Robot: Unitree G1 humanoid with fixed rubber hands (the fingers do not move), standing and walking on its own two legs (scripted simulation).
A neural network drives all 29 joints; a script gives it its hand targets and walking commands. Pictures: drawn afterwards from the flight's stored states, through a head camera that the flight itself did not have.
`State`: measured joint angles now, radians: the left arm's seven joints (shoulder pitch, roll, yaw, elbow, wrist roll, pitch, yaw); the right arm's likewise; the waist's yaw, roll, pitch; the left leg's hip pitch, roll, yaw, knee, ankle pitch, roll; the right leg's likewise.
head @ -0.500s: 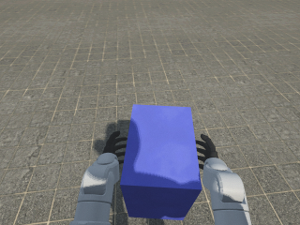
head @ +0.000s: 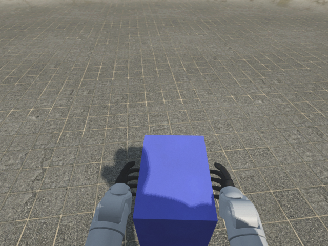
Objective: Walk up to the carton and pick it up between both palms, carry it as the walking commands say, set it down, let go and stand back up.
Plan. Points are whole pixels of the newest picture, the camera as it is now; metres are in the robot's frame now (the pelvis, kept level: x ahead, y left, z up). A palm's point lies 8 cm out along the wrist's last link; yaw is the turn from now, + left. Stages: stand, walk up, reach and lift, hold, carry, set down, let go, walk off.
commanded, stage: hold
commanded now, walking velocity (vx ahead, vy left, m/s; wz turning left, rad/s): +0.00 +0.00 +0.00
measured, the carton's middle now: (173, 197) +0.30 -0.02 -0.05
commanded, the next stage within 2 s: set down in 0.56 s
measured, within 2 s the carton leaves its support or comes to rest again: neither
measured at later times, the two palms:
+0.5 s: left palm (123, 186) +0.27 +0.11 +0.05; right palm (230, 184) +0.27 -0.15 +0.06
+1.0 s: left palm (131, 190) +0.30 +0.10 -0.02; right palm (225, 193) +0.29 -0.16 -0.02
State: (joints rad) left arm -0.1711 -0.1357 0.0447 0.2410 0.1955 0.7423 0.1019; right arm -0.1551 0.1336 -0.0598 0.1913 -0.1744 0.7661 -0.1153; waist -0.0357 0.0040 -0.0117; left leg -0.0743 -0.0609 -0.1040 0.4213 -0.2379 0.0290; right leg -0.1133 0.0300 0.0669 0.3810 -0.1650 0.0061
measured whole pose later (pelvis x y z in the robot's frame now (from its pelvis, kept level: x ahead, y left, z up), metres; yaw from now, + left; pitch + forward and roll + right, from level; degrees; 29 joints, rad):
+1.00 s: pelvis -0.02 -0.01 -0.01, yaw +2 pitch +0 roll +0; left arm -0.43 -0.21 0.31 0.60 0.33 0.45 0.08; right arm -0.41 0.20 -0.34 0.52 -0.31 0.49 -0.06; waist -0.08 0.01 0.05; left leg -0.30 -0.07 -0.11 0.58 -0.27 0.02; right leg -0.33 0.05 0.09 0.56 -0.22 0.00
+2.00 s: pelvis -0.06 -0.02 -0.12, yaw +1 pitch +25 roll +1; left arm -0.71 -0.11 0.35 0.79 0.23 0.11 0.11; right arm -0.65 0.13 -0.37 0.69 -0.18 0.12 -0.13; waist -0.05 0.03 0.00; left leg -1.18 -0.12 -0.11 1.20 -0.44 -0.02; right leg -1.22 0.11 0.10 1.17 -0.37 0.01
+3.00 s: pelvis -0.08 -0.01 -0.25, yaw +3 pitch +38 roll +1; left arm -1.12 -0.03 0.40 0.86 0.21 0.21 0.16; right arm -1.04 0.03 -0.48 0.73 -0.20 0.23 -0.11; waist -0.08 0.04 0.03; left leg -1.81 -0.20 -0.09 1.71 -0.55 -0.05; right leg -1.85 0.15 0.11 1.68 -0.49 0.06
